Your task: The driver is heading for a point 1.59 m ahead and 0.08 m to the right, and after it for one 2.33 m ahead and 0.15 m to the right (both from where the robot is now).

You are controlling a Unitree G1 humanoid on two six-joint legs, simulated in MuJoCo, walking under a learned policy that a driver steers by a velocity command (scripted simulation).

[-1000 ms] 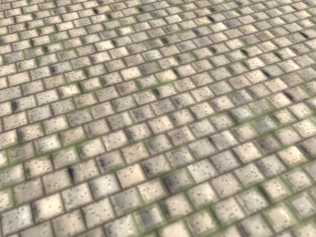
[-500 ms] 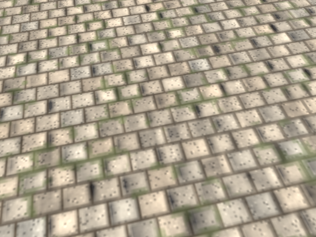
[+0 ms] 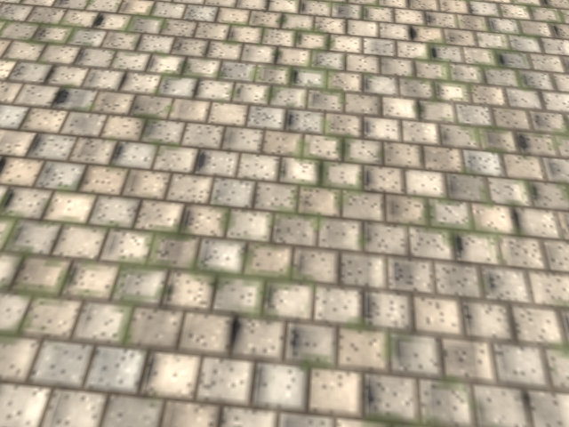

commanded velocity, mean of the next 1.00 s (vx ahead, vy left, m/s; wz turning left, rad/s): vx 0.00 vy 0.00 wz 0.23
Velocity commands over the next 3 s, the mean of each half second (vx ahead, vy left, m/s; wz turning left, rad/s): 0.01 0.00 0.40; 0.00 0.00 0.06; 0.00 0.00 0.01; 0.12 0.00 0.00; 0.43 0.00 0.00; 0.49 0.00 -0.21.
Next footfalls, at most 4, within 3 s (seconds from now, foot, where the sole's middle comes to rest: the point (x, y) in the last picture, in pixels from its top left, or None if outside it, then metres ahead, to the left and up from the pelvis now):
0.16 right None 0.07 -0.14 -0.78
0.52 left None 0.00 0.12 -0.78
2.42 left None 0.40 0.17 -0.78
2.96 right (283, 303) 0.75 -0.01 -0.78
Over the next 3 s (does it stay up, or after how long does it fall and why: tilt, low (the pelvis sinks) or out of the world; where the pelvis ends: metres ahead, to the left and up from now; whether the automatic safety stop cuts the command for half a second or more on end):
stays up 0.59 0.07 -0.03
